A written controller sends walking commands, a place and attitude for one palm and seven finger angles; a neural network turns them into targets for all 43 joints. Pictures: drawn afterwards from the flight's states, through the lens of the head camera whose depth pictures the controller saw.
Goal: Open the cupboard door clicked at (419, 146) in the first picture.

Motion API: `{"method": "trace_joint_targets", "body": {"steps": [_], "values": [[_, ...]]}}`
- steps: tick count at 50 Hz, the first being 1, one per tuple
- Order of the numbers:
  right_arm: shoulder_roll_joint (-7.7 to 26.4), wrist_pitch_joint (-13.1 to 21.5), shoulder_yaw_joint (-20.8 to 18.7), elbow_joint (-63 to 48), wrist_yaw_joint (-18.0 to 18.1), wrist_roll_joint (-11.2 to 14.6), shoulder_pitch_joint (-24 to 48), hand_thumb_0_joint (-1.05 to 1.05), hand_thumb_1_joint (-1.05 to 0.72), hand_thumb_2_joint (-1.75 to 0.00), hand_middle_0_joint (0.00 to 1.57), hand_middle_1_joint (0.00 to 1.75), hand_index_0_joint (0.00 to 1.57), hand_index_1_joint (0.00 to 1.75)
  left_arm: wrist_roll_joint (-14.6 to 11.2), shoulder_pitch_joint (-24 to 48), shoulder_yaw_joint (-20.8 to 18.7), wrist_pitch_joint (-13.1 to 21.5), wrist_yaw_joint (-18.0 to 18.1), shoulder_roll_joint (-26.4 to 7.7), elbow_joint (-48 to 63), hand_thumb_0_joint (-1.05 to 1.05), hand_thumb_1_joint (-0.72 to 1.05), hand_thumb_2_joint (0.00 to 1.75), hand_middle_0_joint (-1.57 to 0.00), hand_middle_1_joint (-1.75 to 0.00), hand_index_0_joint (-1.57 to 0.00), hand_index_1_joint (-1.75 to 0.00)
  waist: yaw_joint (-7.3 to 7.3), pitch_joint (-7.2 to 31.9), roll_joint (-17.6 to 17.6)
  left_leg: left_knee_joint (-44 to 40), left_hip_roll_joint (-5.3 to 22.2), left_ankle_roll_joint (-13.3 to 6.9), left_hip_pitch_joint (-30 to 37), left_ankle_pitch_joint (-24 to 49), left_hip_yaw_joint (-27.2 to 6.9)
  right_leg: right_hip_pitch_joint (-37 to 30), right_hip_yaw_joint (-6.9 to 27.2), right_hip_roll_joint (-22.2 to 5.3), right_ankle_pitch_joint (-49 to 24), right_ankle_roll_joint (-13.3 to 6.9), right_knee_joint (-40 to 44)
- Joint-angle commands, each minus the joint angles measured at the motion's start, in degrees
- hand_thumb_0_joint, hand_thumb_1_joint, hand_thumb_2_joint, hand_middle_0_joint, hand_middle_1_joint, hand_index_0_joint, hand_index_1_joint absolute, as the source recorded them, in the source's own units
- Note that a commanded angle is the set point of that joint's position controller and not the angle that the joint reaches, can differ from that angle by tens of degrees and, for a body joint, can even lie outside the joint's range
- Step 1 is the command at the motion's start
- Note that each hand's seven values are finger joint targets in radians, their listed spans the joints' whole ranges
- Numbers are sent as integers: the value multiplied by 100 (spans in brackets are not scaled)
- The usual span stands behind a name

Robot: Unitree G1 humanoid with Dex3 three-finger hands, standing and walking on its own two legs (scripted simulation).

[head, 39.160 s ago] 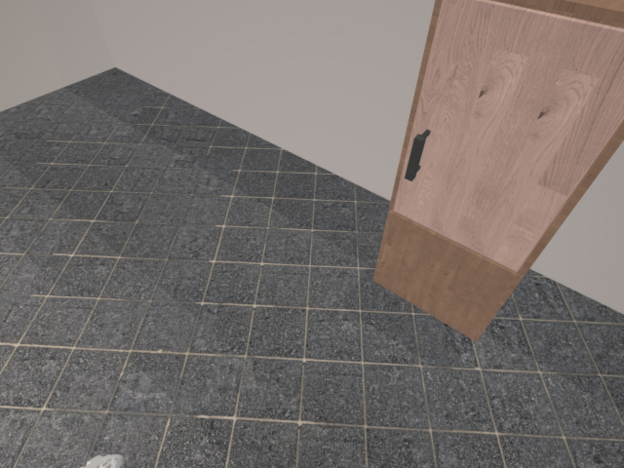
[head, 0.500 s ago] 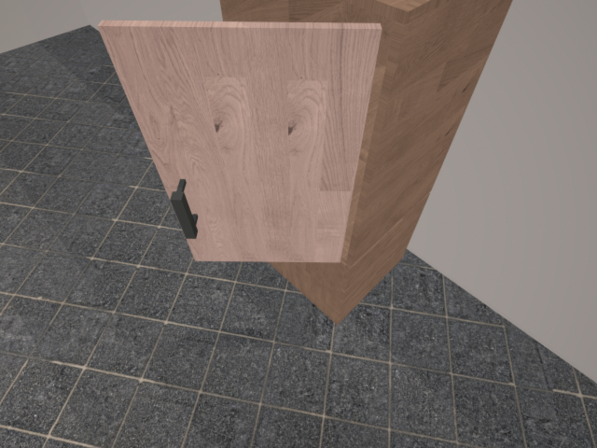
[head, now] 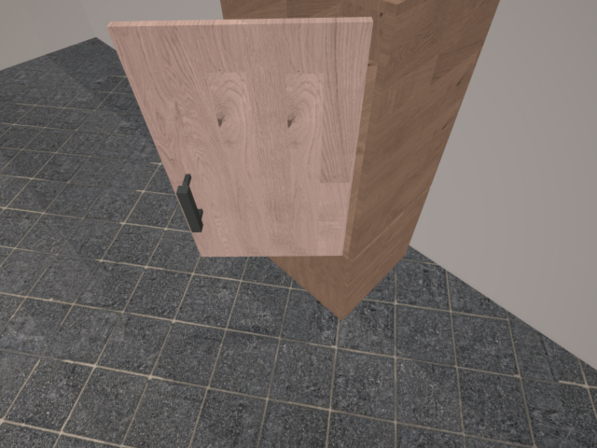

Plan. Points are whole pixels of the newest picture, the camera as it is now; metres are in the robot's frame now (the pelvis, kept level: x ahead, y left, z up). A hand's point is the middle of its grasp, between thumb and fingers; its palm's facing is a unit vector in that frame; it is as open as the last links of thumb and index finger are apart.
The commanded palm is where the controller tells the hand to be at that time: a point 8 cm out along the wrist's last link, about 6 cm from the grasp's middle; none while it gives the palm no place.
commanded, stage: come to a stop and stand still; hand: left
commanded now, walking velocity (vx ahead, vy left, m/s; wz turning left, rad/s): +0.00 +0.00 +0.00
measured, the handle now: (192, 203) +0.59 +0.26 -0.09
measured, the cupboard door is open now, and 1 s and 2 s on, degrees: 45 45 45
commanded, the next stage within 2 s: look again from close up in 0.36 s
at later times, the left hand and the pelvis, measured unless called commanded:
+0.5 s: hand out of the picture +0.00 +0.16 -0.16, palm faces -0.01 -0.98 -0.22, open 7.4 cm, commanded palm none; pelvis -0.01 -0.02 +0.01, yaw +0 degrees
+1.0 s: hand out of the picture +0.03 +0.17 -0.16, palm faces +0.01 -0.98 -0.22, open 7.3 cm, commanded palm none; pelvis +0.01 -0.02 +0.01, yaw +0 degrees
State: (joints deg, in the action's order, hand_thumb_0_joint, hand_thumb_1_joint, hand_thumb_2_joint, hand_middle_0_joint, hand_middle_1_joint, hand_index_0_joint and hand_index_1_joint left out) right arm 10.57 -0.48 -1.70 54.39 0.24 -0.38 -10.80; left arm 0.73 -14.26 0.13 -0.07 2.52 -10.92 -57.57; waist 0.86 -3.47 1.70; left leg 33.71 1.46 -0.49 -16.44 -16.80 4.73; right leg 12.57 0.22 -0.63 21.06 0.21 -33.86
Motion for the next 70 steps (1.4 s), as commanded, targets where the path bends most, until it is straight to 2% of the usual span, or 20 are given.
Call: {"method": "trace_joint_targets", "body": {"steps": [1,2,6,11,15,22,25,38,44,54,56,57,59,61,64,66,67,68,69,70], "values": [[631,84,-79,-267,58,-23,-324,0,-90,-90,20,30,20,30,10,-156,-118,125,51,-653,441,0,90,90,-20,-30,-20,-30,32,364,-272,-546,536,-180,553,1304,-538,299,385,-389,-1431,-247,588],[588,93,-51,-236,54,-42,-221,0,-90,-90,20,30,20,30,20,-129,-102,135,33,-661,408,0,90,90,-20,-30,-20,-30,-3,68,-127,-713,492,-184,426,1054,-545,406,461,-393,-1230,-257,721],[569,63,-10,-109,19,-58,-300,0,-90,-90,20,30,20,30,22,-159,-69,118,-14,-720,328,0,90,90,-20,-30,-20,-30,24,-352,-501,-983,318,-110,288,-188,-493,853,690,-444,311,-292,1283],[586,102,34,115,17,-77,-512,0,-90,-90,20,30,20,30,18,-209,-85,135,-52,-767,241,0,90,90,-20,-30,-20,-30,24,-246,-490,-1054,300,-83,421,-143,-447,912,727,-454,664,-303,1481],[566,150,64,285,34,-68,-585,0,-90,-90,20,30,20,30,5,-280,-87,164,-63,-768,132,0,90,90,-20,-30,-20,-30,-15,-119,-379,-1106,336,-79,430,94,-463,684,696,-475,295,-313,1479],[561,246,111,608,94,-42,-676,0,-90,-90,20,30,20,30,-8,-345,-95,195,-73,-722,-121,0,90,90,-20,-30,-20,-30,-92,147,-137,-1156,480,-93,512,811,-474,125,506,-448,-961,-303,1213],[577,247,107,686,109,-37,-666,0,-90,-90,20,30,20,30,-8,-361,-87,192,-70,-704,-224,0,90,90,-20,-30,-20,-30,-96,145,-225,-1131,485,-86,542,890,-462,83,518,-465,-1169,-298,1196],[590,235,77,815,141,-32,-488,0,-90,-90,20,30,20,30,16,-318,-95,180,-63,-685,-382,0,90,90,-20,-30,-20,-30,-90,10,-194,-1122,526,-85,707,1137,-438,118,509,-463,-1586,-269,1192],[656,253,59,784,147,-33,-356,0,-90,-90,20,30,20,30,20,-311,-125,200,-63,-743,-357,0,90,90,-20,-30,-20,-30,-99,250,-228,-1067,551,-87,890,1435,-407,-32,488,-502,-1998,-253,1141],[744,242,59,779,153,-34,-166,0,-90,-90,20,30,20,30,22,-250,-139,200,-65,-817,-369,0,90,90,-20,-30,-20,-30,-106,242,-250,-1084,557,-84,950,1582,-421,-125,463,-532,-2247,-238,1183],[741,230,68,783,134,-43,-219,0,-90,-90,20,30,20,30,33,-295,-158,191,-71,-841,-367,0,90,90,-20,-30,-20,-30,-139,304,-184,-1021,489,-81,878,1230,-365,-217,521,-580,-1957,-288,1161],[716,213,61,764,121,-46,-207,0,-90,-90,20,30,20,30,50,-329,-177,178,-72,-856,-355,0,90,90,-20,-30,-20,-30,-164,194,-255,-945,448,-90,790,1066,-330,-203,549,-594,-1844,-320,1150],[676,173,65,678,95,-63,-215,0,-90,-90,20,30,20,30,54,-421,-217,148,-76,-910,-334,0,90,90,-20,-30,-20,-30,-211,80,-333,-767,328,-44,486,575,-212,-237,799,-761,-1384,-420,1259],[587,135,72,589,74,-75,-241,0,-90,-90,20,30,20,30,56,-517,-265,120,-76,-974,-321,0,90,90,-20,-30,-20,-30,-244,-49,-665,-464,169,30,73,206,-52,-402,1084,-1012,-1258,-575,1400],[509,104,50,431,67,-85,-195,0,-90,-90,20,30,20,30,64,-737,-350,98,-47,-1052,-273,0,90,90,-20,-30,-20,-30,-337,-304,-1052,69,59,84,-495,-350,72,-619,1505,-1497,-1958,-904,1487],[511,119,38,355,70,-73,-260,0,-90,-90,20,30,20,30,81,-792,-397,93,-28,-1051,-225,0,90,90,-20,-30,-20,-30,-328,-271,-1098,-30,60,70,-483,-480,49,-691,1435,-1587,-2626,-992,1238],[496,126,28,381,68,-63,-403,0,-90,-90,20,30,20,30,81,-716,-417,76,-23,-1051,-186,0,90,90,-20,-30,-20,-30,-251,-249,-1067,-293,68,47,-212,-206,100,-561,1219,-1512,-2680,-922,1047],[522,144,32,418,67,-59,-642,0,-90,-90,20,30,20,30,79,-601,-421,50,-24,-1001,-107,0,90,90,-20,-30,-20,-30,-128,-174,-821,-680,99,-3,357,293,62,-182,921,-1282,-2519,-772,743],[635,180,3,537,77,-78,-1024,0,-90,-90,20,30,20,30,79,-428,-381,18,-39,-851,-30,0,90,90,-20,-30,-20,-30,63,-44,-154,-925,386,-159,1136,1344,-295,365,354,-741,-2040,-517,16],[915,212,-42,646,116,-122,-1456,0,-90,-90,20,30,20,30,59,-258,-306,-2,-51,-546,79,0,90,90,-20,-30,-20,-30,194,109,935,-1243,1195,-671,1710,2700,-1339,1108,-364,-126,-326,-201,-1062]]}}
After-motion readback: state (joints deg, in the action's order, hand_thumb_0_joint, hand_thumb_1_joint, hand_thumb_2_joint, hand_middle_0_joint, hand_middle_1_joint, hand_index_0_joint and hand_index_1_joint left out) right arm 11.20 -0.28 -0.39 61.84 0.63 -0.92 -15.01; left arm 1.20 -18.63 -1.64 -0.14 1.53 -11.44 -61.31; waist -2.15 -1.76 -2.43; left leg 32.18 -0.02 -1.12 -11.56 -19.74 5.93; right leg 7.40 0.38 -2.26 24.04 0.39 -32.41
